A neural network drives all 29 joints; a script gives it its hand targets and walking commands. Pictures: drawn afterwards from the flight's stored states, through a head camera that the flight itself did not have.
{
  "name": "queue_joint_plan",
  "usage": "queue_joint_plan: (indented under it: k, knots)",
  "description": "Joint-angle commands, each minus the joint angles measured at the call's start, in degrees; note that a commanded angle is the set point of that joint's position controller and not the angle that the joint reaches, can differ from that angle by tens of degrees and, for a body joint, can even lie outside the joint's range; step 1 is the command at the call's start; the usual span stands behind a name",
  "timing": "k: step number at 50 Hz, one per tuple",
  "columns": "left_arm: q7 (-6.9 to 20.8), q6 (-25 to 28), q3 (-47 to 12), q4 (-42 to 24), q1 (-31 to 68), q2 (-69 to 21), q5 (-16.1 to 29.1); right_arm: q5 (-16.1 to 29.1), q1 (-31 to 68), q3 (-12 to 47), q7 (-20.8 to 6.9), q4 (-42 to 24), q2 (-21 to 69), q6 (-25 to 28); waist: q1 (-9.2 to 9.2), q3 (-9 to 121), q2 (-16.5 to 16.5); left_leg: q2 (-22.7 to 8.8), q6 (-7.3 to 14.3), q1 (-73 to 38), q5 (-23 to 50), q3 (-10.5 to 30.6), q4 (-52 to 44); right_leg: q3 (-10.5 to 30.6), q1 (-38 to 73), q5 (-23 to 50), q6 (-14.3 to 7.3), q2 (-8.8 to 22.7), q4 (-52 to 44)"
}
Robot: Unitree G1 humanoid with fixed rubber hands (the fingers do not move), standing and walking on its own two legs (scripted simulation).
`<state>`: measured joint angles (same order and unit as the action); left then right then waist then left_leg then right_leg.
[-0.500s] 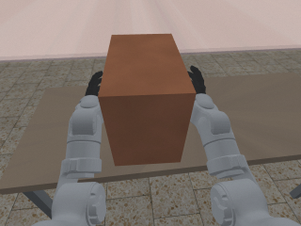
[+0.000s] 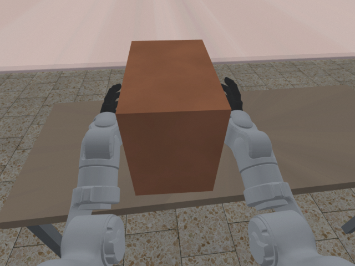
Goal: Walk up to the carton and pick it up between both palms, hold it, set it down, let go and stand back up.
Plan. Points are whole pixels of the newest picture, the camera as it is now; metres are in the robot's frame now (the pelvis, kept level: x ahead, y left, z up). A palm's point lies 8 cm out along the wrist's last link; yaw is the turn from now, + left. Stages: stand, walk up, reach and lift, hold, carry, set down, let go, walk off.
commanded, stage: hold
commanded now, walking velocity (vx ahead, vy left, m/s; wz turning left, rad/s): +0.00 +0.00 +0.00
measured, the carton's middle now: (170, 113) +0.41 +0.01 +0.17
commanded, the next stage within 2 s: set down in 0.02 s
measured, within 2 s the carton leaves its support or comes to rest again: neither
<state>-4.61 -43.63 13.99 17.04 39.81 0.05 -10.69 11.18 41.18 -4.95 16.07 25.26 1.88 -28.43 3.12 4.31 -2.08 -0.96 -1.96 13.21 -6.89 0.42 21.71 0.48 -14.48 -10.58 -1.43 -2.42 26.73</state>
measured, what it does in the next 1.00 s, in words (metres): stands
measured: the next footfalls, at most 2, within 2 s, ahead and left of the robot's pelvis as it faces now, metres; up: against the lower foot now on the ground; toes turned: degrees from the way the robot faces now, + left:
none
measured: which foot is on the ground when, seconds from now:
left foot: down 0.00-1.00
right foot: down 0.00-1.00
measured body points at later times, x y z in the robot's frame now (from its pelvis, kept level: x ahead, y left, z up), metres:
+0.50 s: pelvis +0.01 -0.01 +0.00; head +0.00 +0.00 +0.45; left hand +0.42 +0.15 +0.15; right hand +0.42 -0.12 +0.16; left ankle +0.05 +0.15 -0.74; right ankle +0.04 -0.08 -0.74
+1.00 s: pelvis +0.02 +0.00 +0.00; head +0.03 +0.01 +0.45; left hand +0.43 +0.15 +0.11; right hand +0.43 -0.12 +0.13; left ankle +0.05 +0.15 -0.74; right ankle +0.04 -0.08 -0.74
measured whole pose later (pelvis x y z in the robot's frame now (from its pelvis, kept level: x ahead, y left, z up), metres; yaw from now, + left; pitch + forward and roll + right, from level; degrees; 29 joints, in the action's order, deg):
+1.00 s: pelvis +0.02 +0.00 +0.00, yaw +0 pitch +1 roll +2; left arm -2.9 -20.7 20.5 29.9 37.5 -2.7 -16.6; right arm -1.4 41.0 -12.1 9.0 42.5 6.6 -3.3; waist 2.8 0.8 -3.7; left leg -1.0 -2.1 12.3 -6.7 0.4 18.4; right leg 0.5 -14.2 -11.2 -1.4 -2.4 24.9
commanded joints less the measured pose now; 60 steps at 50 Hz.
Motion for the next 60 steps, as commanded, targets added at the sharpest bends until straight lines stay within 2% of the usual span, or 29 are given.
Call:
queue_joint_plan:
  k: [1,2,3,4,5,6,8,10,12,14,16,18,19,20,21,24,25,28,30,31,33,35,40,43,46,50,54,59,60]
  knots:
    - [7.39,7.47,-31.15,-18.40,50.94,-37.87,10.28,7.02,52.14,27.99,-7.50,-17.17,36.41,4.21,3.42,30.67,4.97,2.86,2.03,-11.73,0.25,2.11,-2.08,-1.31,14.67,11.71,4.76,0.39,-8.97]
    - [8.06,7.56,-26.56,-19.43,50.26,-37.49,9.89,8.16,56.67,26.89,-7.18,-22.01,37.41,4.70,-1.32,36.25,1.73,4.23,3.19,-13.75,2.55,-1.05,-3.38,-0.07,18.72,10.78,5.47,2.55,-9.35]
    - [7.84,7.27,-26.78,-17.78,48.55,-37.49,9.73,8.62,58.31,28.18,-6.96,-23.49,38.22,5.28,-1.18,36.63,1.47,4.20,3.42,-13.05,4.85,-0.81,-2.64,0.06,20.56,16.14,5.91,2.69,-8.49]
    - [8.06,8.77,-24.82,-16.74,51.06,-36.69,8.95,7.13,56.68,26.55,-7.23,-19.36,39.99,5.68,-2.32,32.15,1.24,4.39,3.74,-10.40,3.36,-1.11,-3.44,-0.09,17.58,13.37,6.22,2.90,-8.95]
    - [8.22,8.57,-25.50,-16.15,51.59,-37.62,9.10,7.44,55.91,25.24,-7.12,-17.04,39.15,5.66,-0.73,31.06,1.26,4.27,3.25,-12.01,2.44,-0.94,-3.46,-0.64,16.65,11.68,5.97,2.20,-9.30]
    - [8.29,9.34,-23.88,-17.56,54.52,-36.67,7.98,5.52,55.48,23.79,-7.94,-16.06,38.86,6.63,-1.44,32.60,3.08,3.81,3.16,-13.32,3.39,-0.96,-3.01,-1.24,15.80,9.01,5.25,2.18,-9.31]
    - [8.69,10.21,-19.87,-9.14,53.81,-35.30,5.30,3.32,61.75,21.61,-8.86,-14.63,39.21,8.87,-3.79,28.50,1.39,3.87,4.41,-9.88,-1.87,-1.24,-3.97,-1.48,14.11,2.03,5.67,3.10,-10.83]
    - [9.05,11.03,-20.99,-9.72,51.77,-36.21,4.96,1.52,59.20,20.82,-8.97,-14.49,38.32,10.52,-3.23,29.69,1.37,3.20,3.44,-12.35,2.09,-1.54,-3.73,-2.62,14.80,6.79,5.39,1.99,-9.58]
    - [10.65,12.78,-9.06,3.29,46.54,-29.68,-0.82,-5.16,52.58,13.35,-10.49,-3.03,36.31,12.24,-4.91,18.09,-0.75,2.83,5.33,-9.59,-6.91,-2.66,-6.34,-2.49,9.36,-9.68,6.15,3.60,-13.06]
    - [11.40,14.84,-9.17,0.56,47.02,-29.50,-1.73,-7.59,51.81,13.56,-11.81,-3.83,36.82,15.79,-6.15,22.40,-1.28,3.23,5.60,-8.90,-5.11,-3.31,-6.42,-1.33,15.06,-8.43,6.20,4.48,-12.12]
    - [11.98,16.67,-7.76,4.80,44.07,-27.77,-2.82,-9.40,49.56,13.31,-12.25,1.31,36.64,17.71,-5.95,20.02,-2.39,3.68,5.63,-7.55,-5.21,-3.56,-7.35,-1.78,17.17,-2.69,7.10,4.91,-11.33]
    - [12.24,19.01,-13.85,-1.12,49.42,-31.61,0.11,-9.67,52.55,13.30,-12.33,-0.99,37.57,21.33,-3.87,24.20,2.40,3.22,4.24,-8.66,-3.10,-3.62,-7.36,-3.28,19.01,3.90,6.59,3.76,-9.90]
    - [11.87,20.61,-17.85,-3.27,51.90,-33.24,1.51,-9.13,55.12,15.64,-12.20,-1.82,39.97,22.87,-3.86,27.37,1.55,3.22,3.91,-9.98,-0.22,-3.78,-6.16,-3.88,21.17,7.19,6.45,3.37,-9.39]
    - [11.27,21.10,-19.40,-1.94,50.71,-34.63,2.49,-9.10,56.33,17.12,-12.16,-3.98,39.36,23.41,-4.44,27.75,4.11,3.23,3.43,-9.77,0.50,-3.73,-5.74,-3.65,21.38,10.79,5.96,3.09,-8.89]
    - [10.80,22.15,-22.47,-2.40,51.36,-36.92,3.20,-9.19,56.10,16.27,-11.88,-4.00,39.59,24.72,-2.96,32.11,6.12,3.25,2.52,-10.87,4.06,-3.48,-4.57,-4.11,23.11,16.10,5.61,2.61,-7.82]
    - [9.66,24.51,-21.71,-3.64,44.15,-35.70,2.31,-7.01,49.76,22.93,-11.57,-4.92,41.14,26.12,-5.31,39.46,3.03,3.52,2.29,-13.53,13.14,-2.86,-1.47,-3.48,25.71,30.25,6.18,2.37,-6.57]
    - [9.38,25.18,-24.38,-5.19,45.12,-36.72,2.76,-7.76,49.04,22.82,-11.58,-3.97,39.75,26.64,-3.62,40.07,5.18,3.52,1.77,-14.24,14.04,-3.15,-1.26,-3.78,26.03,30.60,6.10,2.52,-6.44]
    - [9.45,24.87,-20.88,-2.58,39.49,-34.28,1.55,-7.47,47.00,24.56,-11.39,-4.54,38.81,26.86,-5.67,35.05,2.61,3.29,2.50,-12.89,12.97,-2.83,-2.05,-2.81,27.87,34.33,7.03,2.86,-6.23]
    - [9.66,24.28,-18.37,-1.76,36.45,-32.31,-0.39,-7.80,44.32,23.89,-11.34,-3.66,37.02,26.32,-6.06,32.67,1.63,3.15,2.57,-13.75,11.41,-2.95,-3.04,-3.10,27.93,32.08,7.37,3.12,-6.92]
    - [9.71,24.89,-20.38,-3.97,37.00,-34.24,0.55,-8.84,42.07,22.05,-11.38,-2.64,36.14,27.17,-4.14,32.97,4.14,2.91,1.78,-13.43,12.59,-3.11,-2.62,-3.53,27.15,31.97,6.97,2.85,-6.78]
    - [9.33,25.13,-22.35,-2.51,37.99,-35.73,0.97,-9.14,44.49,21.35,-11.39,-3.45,36.35,27.60,-3.45,35.37,3.15,2.75,1.50,-15.31,16.49,-2.67,-1.60,-4.19,25.33,33.00,6.11,1.77,-6.85]
    - [8.74,26.26,-23.73,-6.15,38.79,-36.04,1.04,-7.95,42.90,23.80,-11.52,-3.70,37.97,28.39,-4.28,38.16,4.31,2.97,1.30,-14.71,17.85,-2.57,-1.00,-3.66,28.15,37.24,6.23,2.41,-5.79]
    - [8.30,26.96,-22.16,-1.23,40.00,-36.02,-0.21,-11.90,42.34,16.94,-13.06,2.34,33.99,28.84,-2.79,31.86,5.24,2.03,0.80,-17.15,12.95,-2.57,-2.35,-5.26,19.07,22.11,4.74,1.27,-8.49]
    - [8.12,28.16,-18.67,2.83,38.70,-34.76,-2.22,-12.66,43.67,16.85,-13.83,3.63,34.48,30.00,-5.81,31.72,4.60,2.49,1.60,-14.35,11.28,-3.06,-2.57,-4.12,20.88,21.77,4.82,2.06,-8.37]
    - [8.42,29.14,-17.90,6.40,41.23,-35.87,-2.12,-15.21,44.19,13.14,-14.53,6.48,34.02,30.60,-4.47,30.02,3.15,1.78,1.85,-13.24,8.12,-3.08,-4.08,-4.90,19.24,17.54,4.55,1.47,-8.87]
    - [7.61,32.46,-15.95,7.45,45.61,-34.94,-2.52,-16.55,46.89,14.35,-15.57,6.92,36.36,33.01,-7.41,33.49,4.74,2.52,2.20,-8.99,7.66,-4.93,-3.91,-3.50,21.22,21.50,5.24,2.73,-7.47]
    - [6.93,34.61,-13.63,10.52,46.58,-35.65,-1.85,-17.19,48.24,12.85,-16.33,8.42,38.34,33.63,-8.65,33.77,1.32,2.43,3.13,-6.32,4.78,-5.53,-5.17,-2.78,22.38,20.52,5.60,2.55,-7.57]
    - [5.59,39.33,-16.97,10.33,53.41,-39.48,-1.54,-19.67,48.26,9.73,-17.49,13.32,39.70,35.32,-6.66,38.37,4.97,1.93,1.83,-5.95,5.31,-5.45,-4.35,-3.57,19.20,18.91,4.31,2.38,-6.92]
    - [5.24,39.02,-15.04,14.60,48.86,-38.36,-2.34,-19.33,50.20,10.27,-17.78,12.40,38.17,35.58,-8.47,34.24,4.43,1.40,2.07,-5.98,4.96,-5.36,-4.53,-3.91,18.00,16.21,4.22,2.25,-7.52]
